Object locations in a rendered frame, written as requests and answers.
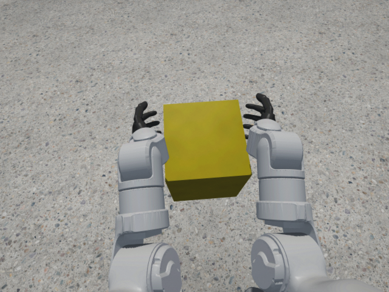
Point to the right robot upper arm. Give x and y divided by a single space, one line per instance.
293 262

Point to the robot left hand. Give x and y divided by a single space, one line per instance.
139 118

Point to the robot right hand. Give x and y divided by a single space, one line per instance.
266 111

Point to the carton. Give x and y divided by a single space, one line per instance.
207 150

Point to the robot right forearm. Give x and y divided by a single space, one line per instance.
281 174

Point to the left robot upper arm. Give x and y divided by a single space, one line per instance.
148 267

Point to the robot left forearm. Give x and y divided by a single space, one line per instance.
140 185

